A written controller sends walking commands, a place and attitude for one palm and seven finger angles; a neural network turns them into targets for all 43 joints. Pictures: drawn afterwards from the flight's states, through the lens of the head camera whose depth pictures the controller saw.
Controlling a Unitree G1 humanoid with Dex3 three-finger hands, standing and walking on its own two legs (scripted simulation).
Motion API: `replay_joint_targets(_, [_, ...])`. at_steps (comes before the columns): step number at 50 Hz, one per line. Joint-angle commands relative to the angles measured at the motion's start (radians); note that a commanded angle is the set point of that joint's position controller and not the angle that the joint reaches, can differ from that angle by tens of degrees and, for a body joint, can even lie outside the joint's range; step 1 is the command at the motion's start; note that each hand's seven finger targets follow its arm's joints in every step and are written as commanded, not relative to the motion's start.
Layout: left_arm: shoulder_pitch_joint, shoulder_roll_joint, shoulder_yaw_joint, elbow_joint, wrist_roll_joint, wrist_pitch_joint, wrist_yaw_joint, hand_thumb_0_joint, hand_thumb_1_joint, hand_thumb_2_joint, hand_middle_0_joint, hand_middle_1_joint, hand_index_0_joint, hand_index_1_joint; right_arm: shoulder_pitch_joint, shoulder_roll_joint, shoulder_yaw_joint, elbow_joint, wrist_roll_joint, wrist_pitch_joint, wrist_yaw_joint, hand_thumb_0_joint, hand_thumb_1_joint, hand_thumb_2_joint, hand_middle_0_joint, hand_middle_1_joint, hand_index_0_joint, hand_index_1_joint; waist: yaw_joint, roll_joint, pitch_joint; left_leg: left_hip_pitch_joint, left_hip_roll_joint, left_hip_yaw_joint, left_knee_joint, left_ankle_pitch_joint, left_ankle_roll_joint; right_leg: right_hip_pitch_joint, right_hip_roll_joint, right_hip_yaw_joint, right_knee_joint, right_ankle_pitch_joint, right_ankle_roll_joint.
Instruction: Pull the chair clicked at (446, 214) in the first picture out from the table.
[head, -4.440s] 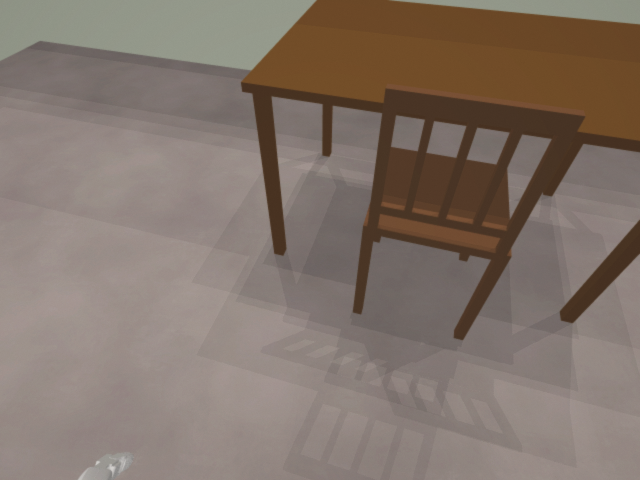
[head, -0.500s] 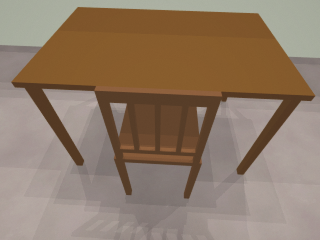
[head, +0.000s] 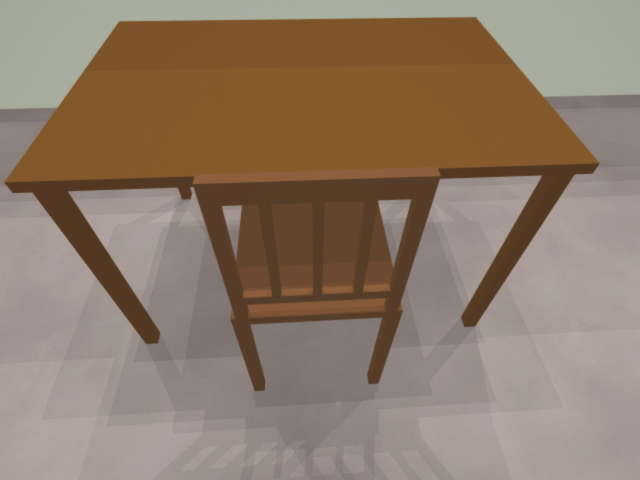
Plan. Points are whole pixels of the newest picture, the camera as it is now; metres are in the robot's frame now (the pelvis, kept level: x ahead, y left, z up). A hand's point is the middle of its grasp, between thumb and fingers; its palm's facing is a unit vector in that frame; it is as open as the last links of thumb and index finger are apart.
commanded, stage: come to a stop and stand still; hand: left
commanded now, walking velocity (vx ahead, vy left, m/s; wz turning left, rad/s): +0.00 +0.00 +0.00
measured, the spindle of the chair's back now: (317, 251) +0.52 +0.03 -0.09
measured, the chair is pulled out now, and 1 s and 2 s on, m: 0.00 0.00 0.00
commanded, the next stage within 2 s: look again from close up in 0.44 s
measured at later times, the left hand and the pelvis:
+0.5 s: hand out of the picture -0.08 +0.12 -0.18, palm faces +0.06 -0.99 -0.13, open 7.3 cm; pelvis -0.02 -0.01 +0.00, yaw +0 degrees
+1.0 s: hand out of the picture -0.05 +0.15 -0.18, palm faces +0.03 -0.98 -0.18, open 7.3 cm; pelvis -0.05 -0.01 +0.00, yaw +0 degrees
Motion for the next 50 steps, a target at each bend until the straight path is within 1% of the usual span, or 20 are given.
replay_joint_targets(1, [0.116, 0.051, 0.002, 0.001, -0.001, -0.016, -0.001, 0.0, 0.9, 0.9, -0.2, -0.3, -0.2, -0.3, 0.081, -0.104, -0.02, -0.002, -0.001, -0.016, -0.011, 0.0, -0.9, -0.9, 0.2, 0.3, 0.2, 0.3, 0.019, -0.061, -0.005, 0.034, 0.175, -0.146, -0.056, 0.45, -0.04, 0.015, -0.103, 0.071, -0.013, 0.378, -0.044])
replay_joint_targets(5, [0.101, 0.051, -0.001, -0.001, 0.003, -0.008, -0.005, 0.0, 0.9, 0.9, -0.2, -0.3, -0.2, -0.3, 0.063, -0.101, -0.014, 0.007, 0.0, -0.012, -0.004, 0.0, -0.9, -0.9, 0.2, 0.3, 0.2, 0.3, 0.022, -0.043, 0.082, -0.012, 0.173, -0.15, -0.102, 0.278, -0.038, -0.036, -0.088, 0.074, -0.053, 0.199, -0.033])
replay_joint_targets(8, [0.108, 0.054, -0.004, 0.001, 0.005, -0.006, -0.009, 0.0, 0.9, 0.9, -0.2, -0.3, -0.2, -0.3, 0.053, -0.105, -0.012, 0.007, 0.001, -0.007, -0.001, 0.0, -0.9, -0.9, 0.2, 0.3, 0.2, 0.3, 0.024, -0.044, 0.124, -0.04, 0.169, -0.151, -0.126, 0.151, -0.035, -0.064, -0.084, 0.076, -0.075, 0.139, -0.03])
replay_joint_targets(11, [0.12, 0.049, -0.006, 0.006, 0.006, -0.007, -0.011, 0.0, 0.9, 0.9, -0.2, -0.3, -0.2, -0.3, 0.044, -0.107, -0.012, 0.004, -0.001, -0.006, 0.0, 0.0, -0.9, -0.9, 0.2, 0.3, 0.2, 0.3, 0.023, -0.008, 0.129, -0.039, 0.165, -0.155, -0.145, 0.095, -0.037, -0.082, -0.083, 0.08, -0.076, 0.129, -0.031])
replay_joint_targets(14, [0.133, 0.051, -0.007, 0.01, 0.008, -0.011, -0.014, 0.0, 0.9, 0.9, -0.2, -0.3, -0.2, -0.3, 0.035, -0.109, -0.012, -0.004, 0.001, -0.005, 0.001, 0.0, -0.9, -0.9, 0.2, 0.3, 0.2, 0.3, 0.022, -0.007, 0.117, -0.033, 0.161, -0.152, -0.143, 0.075, -0.035, -0.085, -0.085, 0.086, -0.087, 0.126, -0.031])
replay_joint_targets(17, [0.143, 0.046, -0.009, 0.016, 0.007, -0.017, -0.014, 0.0, 0.9, 0.9, -0.2, -0.3, -0.2, -0.3, 0.036, -0.111, -0.012, -0.006, 0.0, -0.008, 0.001, 0.0, -0.9, -0.9, 0.2, 0.3, 0.2, 0.3, 0.016, -0.005, 0.085, -0.002, 0.162, -0.148, -0.133, 0.107, -0.038, -0.087, -0.086, 0.09, -0.088, 0.141, -0.032])
replay_joint_targets(19, [0.149, 0.042, -0.011, 0.018, 0.008, -0.018, -0.015, 0.0, 0.9, 0.9, -0.2, -0.3, -0.2, -0.3, 0.031, -0.112, -0.012, -0.008, 0.002, -0.007, 0.001, 0.0, -0.9, -0.9, 0.2, 0.3, 0.2, 0.3, 0.015, -0.016, 0.09, -0.004, 0.159, -0.146, -0.129, 0.096, -0.037, -0.095, -0.086, 0.093, -0.096, 0.131, -0.032])
replay_joint_targets(20, [0.154, 0.039, -0.011, 0.022, 0.007, -0.02, -0.015, 0.0, 0.9, 0.9, -0.2, -0.3, -0.2, -0.3, 0.03, -0.113, -0.011, -0.008, 0.001, -0.009, 0.0, 0.0, -0.9, -0.9, 0.2, 0.3, 0.2, 0.3, 0.016, 0.002, 0.075, 0.009, 0.16, -0.146, -0.126, 0.121, -0.037, -0.091, -0.087, 0.095, -0.093, 0.146, -0.033])
replay_joint_targets(22, [0.165, 0.036, -0.012, 0.028, 0.006, -0.023, -0.014, 0.0, 0.9, 0.9, -0.2, -0.3, -0.2, -0.3, 0.029, -0.111, -0.01, -0.007, 0.002, -0.012, -0.001, 0.0, -0.9, -0.9, 0.2, 0.3, 0.2, 0.3, 0.015, -0.001, 0.058, 0.026, 0.162, -0.143, -0.118, 0.159, -0.037, -0.085, -0.088, 0.095, -0.094, 0.166, -0.033])
replay_joint_targets(26, [0.175, 0.027, -0.014, 0.036, 0.007, -0.025, -0.013, 0.0, 0.9, 0.9, -0.2, -0.3, -0.2, -0.3, 0.03, -0.11, -0.007, -0.005, 0.003, -0.013, -0.003, 0.0, -0.9, -0.9, 0.2, 0.3, 0.2, 0.3, 0.016, -0.003, 0.064, 0.022, 0.164, -0.142, -0.113, 0.174, -0.037, -0.084, -0.085, 0.098, -0.095, 0.172, -0.033])
replay_joint_targets(27, [0.199, 0.073, -0.029, 0.028, 0.029, -0.068, 0.017, 0.0, 0.9, 0.9, -0.2, -0.3, -0.2, -0.3, -0.055, -0.165, 0.001, -0.083, 0.009, -0.032, 0.024, 0.0, -0.9, -0.9, 0.2, 0.3, 0.2, 0.3, 0.046, -0.005, 0.069, -0.078, 0.184, -0.107, 0.085, 0.382, -0.058, -0.091, -0.115, 0.088, -0.049, 0.389, -0.027])
replay_joint_targets(28, [0.224, 0.114, -0.015, 0.025, 0.015, -0.072, 0.014, 0.0, 0.9, 0.9, -0.2, -0.3, -0.2, -0.3, -0.075, -0.146, -0.002, -0.11, 0.013, -0.027, 0.025, 0.0, -0.9, -0.9, 0.2, 0.3, 0.2, 0.3, 0.029, -0.043, 0.024, -0.058, 0.154, -0.103, 0.069, 0.302, -0.06, -0.051, -0.135, 0.099, -0.019, 0.574, -0.051])
replay_joint_targets(29, [0.236, 0.069, -0.02, 0.01, 0.016, -0.066, 0.01, 0.0, 0.9, 0.9, -0.2, -0.3, -0.2, -0.3, 0.003, -0.11, -0.007, -0.106, -0.002, -0.034, 0.016, 0.0, -0.9, -0.9, 0.2, 0.3, 0.2, 0.3, 0.005, -0.048, -0.037, -0.055, 0.143, -0.113, 0.047, 0.236, -0.049, -0.009, -0.138, 0.111, 0.032, 0.543, -0.062])
replay_joint_targets(30, [0.238, 0.057, -0.027, 0.008, 0.009, -0.065, 0.008, 0.0, 0.9, 0.9, -0.2, -0.3, -0.2, -0.3, 0.036, -0.12, -0.007, -0.099, -0.007, -0.038, 0.012, 0.0, -0.9, -0.9, 0.2, 0.3, 0.2, 0.3, 0.008, -0.048, -0.124, -0.039, 0.156, -0.123, 0.088, 0.291, -0.041, 0.022, -0.132, 0.101, 0.052, 0.512, -0.068])
replay_joint_targets(31, [0.22, 0.053, -0.029, -0.002, 0.007, -0.062, 0.005, 0.0, 0.9, 0.9, -0.2, -0.3, -0.2, -0.3, 0.03, -0.127, -0.009, -0.092, -0.004, -0.032, 0.01, 0.0, -0.9, -0.9, 0.2, 0.3, 0.2, 0.3, 0.005, -0.057, -0.108, -0.045, 0.159, -0.129, 0.083, 0.283, -0.038, 0.002, -0.121, 0.103, 0.05, 0.44, -0.069])
replay_joint_targets(33, [0.211, 0.057, -0.027, -0.024, 0.011, -0.054, 0.0, 0.0, 0.9, 0.9, -0.2, -0.3, -0.2, -0.3, 0.018, -0.128, -0.008, -0.096, -0.007, -0.028, 0.012, 0.0, -0.9, -0.9, 0.2, 0.3, 0.2, 0.3, 0.011, 0.002, -0.029, -0.079, 0.156, -0.126, 0.074, 0.252, -0.037, -0.05, -0.109, 0.104, 0.031, 0.333, -0.072])
replay_joint_targets(36, [0.195, 0.058, -0.025, -0.036, 0.012, -0.046, -0.007, 0.0, 0.9, 0.9, -0.2, -0.3, -0.2, -0.3, 0.01, -0.133, -0.011, -0.1, -0.005, -0.023, 0.016, 0.0, -0.9, -0.9, 0.2, 0.3, 0.2, 0.3, 0.013, 0.005, 0.053, -0.117, 0.155, -0.14, 0.038, 0.179, -0.033, -0.117, -0.091, 0.101, 0.024, 0.192, -0.069])
replay_joint_targets(39, [0.19, 0.062, -0.027, -0.047, 0.011, -0.043, -0.01, 0.0, 0.9, 0.9, -0.2, -0.3, -0.2, -0.3, 0.005, -0.137, -0.007, -0.102, -0.004, -0.024, 0.02, 0.0, -0.9, -0.9, 0.2, 0.3, 0.2, 0.3, 0.016, -0.045, 0.078, -0.137, 0.152, -0.144, 0.011, 0.133, -0.031, -0.122, -0.084, 0.1, 0.008, 0.146, -0.065])
replay_joint_targets(43, [0.176, 0.071, -0.026, -0.065, 0.011, -0.039, -0.012, 0.0, 0.9, 0.9, -0.2, -0.3, -0.2, -0.3, -0.002, -0.148, -0.007, -0.101, -0.004, -0.023, 0.023, 0.0, -0.9, -0.9, 0.2, 0.3, 0.2, 0.3, 0.02, -0.026, 0.102, -0.154, 0.152, -0.15, -0.024, 0.068, -0.029, -0.133, -0.079, 0.102, -0.001, 0.097, -0.061])
replay_joint_targets(50, [0.168, 0.08, -0.023, -0.082, 0.01, -0.033, -0.015, 0.0, 0.9, 0.9, -0.2, -0.3, -0.2, -0.3, -0.007, -0.158, -0.004, -0.093, -0.004, -0.022, 0.026, 0.0, -0.9, -0.9, 0.2, 0.3, 0.2, 0.3, 0.024, -0.02, 0.083, -0.16, 0.154, -0.157, -0.066, -0.011, -0.03, -0.114, -0.08, 0.095, -0.012, 0.072, -0.053])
